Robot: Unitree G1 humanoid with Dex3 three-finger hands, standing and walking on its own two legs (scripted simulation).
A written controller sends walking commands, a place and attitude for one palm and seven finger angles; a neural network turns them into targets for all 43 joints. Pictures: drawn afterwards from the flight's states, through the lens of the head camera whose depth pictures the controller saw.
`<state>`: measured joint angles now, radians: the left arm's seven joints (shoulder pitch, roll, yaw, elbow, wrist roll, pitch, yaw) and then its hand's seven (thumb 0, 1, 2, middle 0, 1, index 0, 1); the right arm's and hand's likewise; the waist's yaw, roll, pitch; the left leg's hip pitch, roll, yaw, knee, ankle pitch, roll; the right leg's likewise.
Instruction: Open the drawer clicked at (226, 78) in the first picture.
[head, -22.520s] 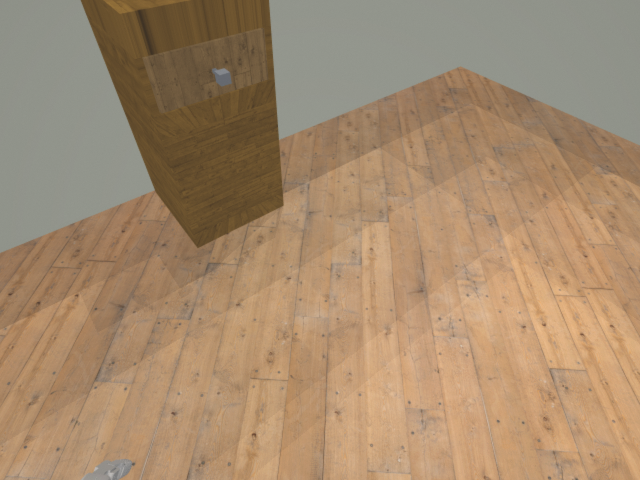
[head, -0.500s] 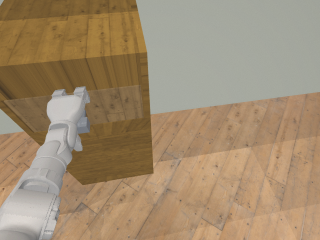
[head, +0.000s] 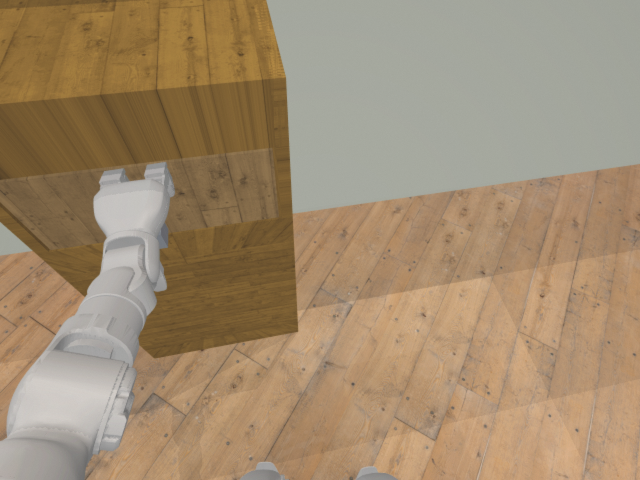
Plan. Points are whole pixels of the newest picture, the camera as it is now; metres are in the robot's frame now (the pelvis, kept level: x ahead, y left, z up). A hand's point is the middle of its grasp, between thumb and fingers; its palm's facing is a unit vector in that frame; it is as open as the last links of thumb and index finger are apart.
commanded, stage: lower the fingers behind the handle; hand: left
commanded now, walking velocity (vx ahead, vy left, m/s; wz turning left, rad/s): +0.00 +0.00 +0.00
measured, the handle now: (153, 223) +0.49 +0.24 -0.03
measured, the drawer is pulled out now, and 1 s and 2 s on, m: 0.00 0.00 0.00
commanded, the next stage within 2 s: close the thumb around the handle in 0.94 s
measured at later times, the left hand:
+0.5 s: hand (157, 246) +0.45 +0.23 -0.04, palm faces +0.02 -0.01 -1.00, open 13.8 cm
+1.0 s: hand (151, 253) +0.44 +0.24 -0.04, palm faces +0.00 -0.04 -1.00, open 13.9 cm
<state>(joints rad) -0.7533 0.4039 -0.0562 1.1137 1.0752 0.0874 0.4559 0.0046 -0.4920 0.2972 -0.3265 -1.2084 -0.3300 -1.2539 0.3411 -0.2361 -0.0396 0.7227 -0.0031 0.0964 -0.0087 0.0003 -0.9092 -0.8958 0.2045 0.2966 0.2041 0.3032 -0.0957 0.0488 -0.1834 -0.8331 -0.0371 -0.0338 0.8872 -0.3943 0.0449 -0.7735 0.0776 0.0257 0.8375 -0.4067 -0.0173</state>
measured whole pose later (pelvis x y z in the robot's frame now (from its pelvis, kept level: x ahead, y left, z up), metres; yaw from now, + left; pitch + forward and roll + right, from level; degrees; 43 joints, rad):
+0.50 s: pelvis -0.01 +0.00 -0.02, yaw +0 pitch +24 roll -3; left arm -0.74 0.42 -0.01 1.11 1.10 0.06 0.55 0.00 -0.49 0.30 -0.33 -1.21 -0.33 -1.22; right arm 0.33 -0.24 -0.05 0.76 -0.03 0.06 0.01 0.00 -0.91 -0.90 0.20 0.30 0.20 0.30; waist -0.10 0.05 -0.20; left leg -1.00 -0.03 -0.04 1.03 -0.44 0.04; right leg -0.94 0.09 0.01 0.97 -0.45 -0.02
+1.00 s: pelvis +0.00 +0.00 -0.02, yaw +0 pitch +24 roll -3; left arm -0.69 0.42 0.00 1.07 1.10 0.03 0.52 0.00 -0.49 0.30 -0.32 -1.20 -0.31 -1.20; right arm 0.31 -0.24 -0.05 0.74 -0.03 0.07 0.00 0.00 -0.91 -0.90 0.20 0.30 0.20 0.30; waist -0.09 0.05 -0.21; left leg -0.99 -0.03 -0.04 1.04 -0.45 0.04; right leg -0.92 0.09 0.01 0.97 -0.46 -0.02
